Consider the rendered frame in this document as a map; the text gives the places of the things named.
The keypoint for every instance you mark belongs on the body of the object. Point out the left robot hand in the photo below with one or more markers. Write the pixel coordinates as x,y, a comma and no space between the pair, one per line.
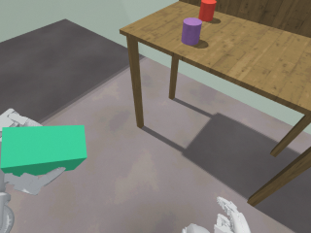
26,183

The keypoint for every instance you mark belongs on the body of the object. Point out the table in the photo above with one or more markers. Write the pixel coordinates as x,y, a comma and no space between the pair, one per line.
261,45

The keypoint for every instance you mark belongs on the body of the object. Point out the sponge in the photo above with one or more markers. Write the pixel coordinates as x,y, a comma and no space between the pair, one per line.
36,150

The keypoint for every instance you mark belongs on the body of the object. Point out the right robot hand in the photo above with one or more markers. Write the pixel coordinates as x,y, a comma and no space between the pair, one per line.
236,222

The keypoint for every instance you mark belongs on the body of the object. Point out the robot left forearm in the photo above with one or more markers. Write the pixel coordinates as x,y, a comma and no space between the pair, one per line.
7,216

